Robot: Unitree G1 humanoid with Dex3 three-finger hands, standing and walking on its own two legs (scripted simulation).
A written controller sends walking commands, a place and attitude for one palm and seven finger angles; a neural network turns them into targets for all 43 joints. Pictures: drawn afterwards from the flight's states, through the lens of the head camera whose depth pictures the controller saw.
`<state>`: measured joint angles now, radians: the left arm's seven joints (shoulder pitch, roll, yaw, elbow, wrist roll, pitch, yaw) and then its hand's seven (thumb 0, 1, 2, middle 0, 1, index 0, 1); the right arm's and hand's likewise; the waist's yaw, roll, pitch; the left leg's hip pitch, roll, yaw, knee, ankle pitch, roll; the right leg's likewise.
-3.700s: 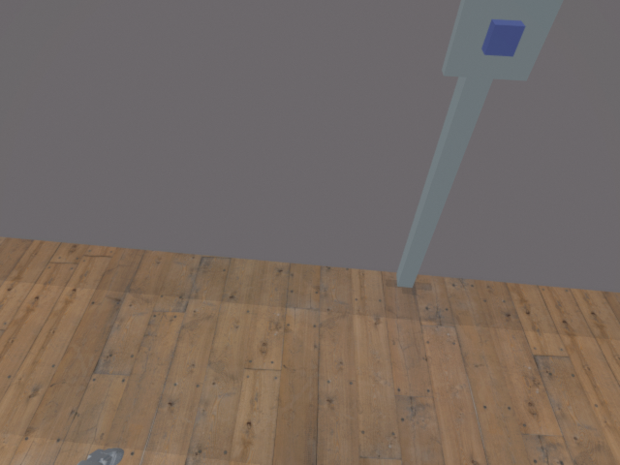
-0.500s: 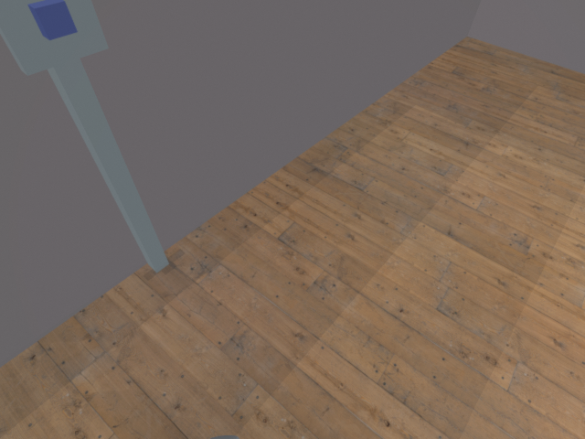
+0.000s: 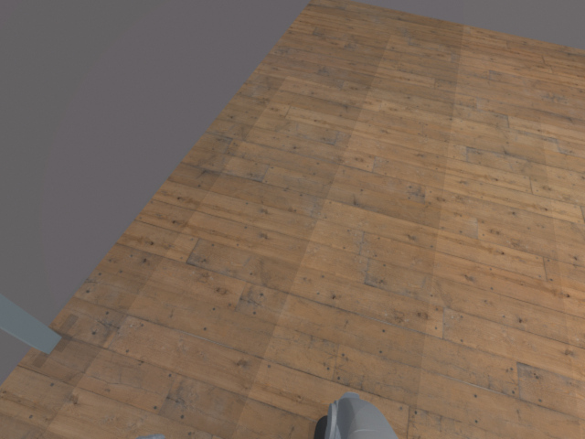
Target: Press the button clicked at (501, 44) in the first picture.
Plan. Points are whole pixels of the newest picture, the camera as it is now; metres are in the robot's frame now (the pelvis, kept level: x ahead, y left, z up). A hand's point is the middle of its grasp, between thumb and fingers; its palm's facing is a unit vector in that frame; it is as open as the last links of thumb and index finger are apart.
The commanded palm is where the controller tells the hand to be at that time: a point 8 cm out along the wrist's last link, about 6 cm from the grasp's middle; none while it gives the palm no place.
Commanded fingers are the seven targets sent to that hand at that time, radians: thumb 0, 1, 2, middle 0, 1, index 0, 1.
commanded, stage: walk to a spot facing it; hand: left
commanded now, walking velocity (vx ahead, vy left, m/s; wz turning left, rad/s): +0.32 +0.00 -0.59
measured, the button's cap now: out of the picture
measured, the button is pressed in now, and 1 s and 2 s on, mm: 0 0 0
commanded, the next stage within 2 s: turn to face it in 0.96 s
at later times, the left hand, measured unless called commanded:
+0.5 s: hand (207, 356) +0.26 +0.14 -0.16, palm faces -0.12 -0.97 -0.22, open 7.3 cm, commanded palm none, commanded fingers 0.00 0.90 0.90 -0.20 -0.30 -0.20 -0.30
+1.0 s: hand (236, 227) +0.54 +0.12 -0.16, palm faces -0.41 -0.89 -0.21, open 7.4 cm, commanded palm none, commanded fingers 0.00 0.90 0.90 -0.20 -0.30 -0.20 -0.30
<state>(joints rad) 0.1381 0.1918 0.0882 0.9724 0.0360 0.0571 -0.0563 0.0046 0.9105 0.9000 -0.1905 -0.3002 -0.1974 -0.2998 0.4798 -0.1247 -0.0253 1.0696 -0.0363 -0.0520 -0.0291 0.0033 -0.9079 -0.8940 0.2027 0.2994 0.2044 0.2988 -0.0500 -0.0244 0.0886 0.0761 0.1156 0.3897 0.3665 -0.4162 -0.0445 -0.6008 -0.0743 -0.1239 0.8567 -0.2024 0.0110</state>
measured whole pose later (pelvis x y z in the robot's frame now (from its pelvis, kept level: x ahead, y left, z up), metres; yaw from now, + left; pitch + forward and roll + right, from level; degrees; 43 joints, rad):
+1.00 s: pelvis +0.37 -0.02 +0.01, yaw -29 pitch -1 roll -1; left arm 0.19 0.22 0.12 0.95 0.03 0.06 -0.02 0.00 0.91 0.90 -0.19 -0.30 -0.20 -0.30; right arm 0.28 -0.20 -0.05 1.01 -0.03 -0.02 -0.03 0.00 -0.93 -0.89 0.20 0.30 0.20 0.30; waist 0.00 -0.02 0.06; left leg -0.17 0.13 0.33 0.49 -0.29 0.02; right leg -0.56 -0.10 -0.07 1.02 -0.27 0.06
